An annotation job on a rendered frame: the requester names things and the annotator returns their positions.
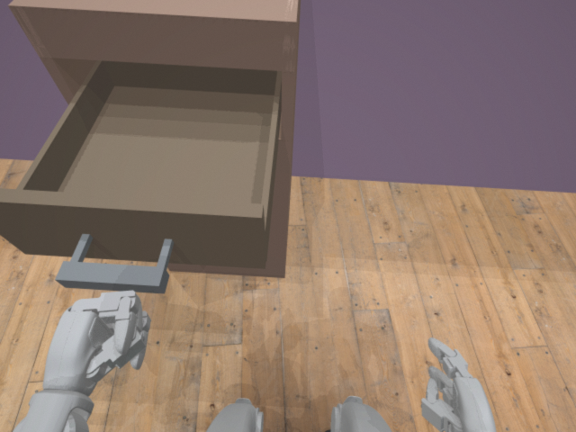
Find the robot left hand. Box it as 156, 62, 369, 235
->
42, 291, 151, 397

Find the robot right thigh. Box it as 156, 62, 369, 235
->
330, 401, 392, 432

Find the robot left forearm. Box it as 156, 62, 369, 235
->
13, 390, 94, 432

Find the cabinet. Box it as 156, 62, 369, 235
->
8, 0, 301, 278

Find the robot right shin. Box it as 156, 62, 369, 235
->
342, 396, 363, 405

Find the robot right hand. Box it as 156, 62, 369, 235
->
421, 337, 497, 432

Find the drawer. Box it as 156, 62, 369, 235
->
0, 60, 282, 269

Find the handle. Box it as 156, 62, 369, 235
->
55, 234, 174, 293

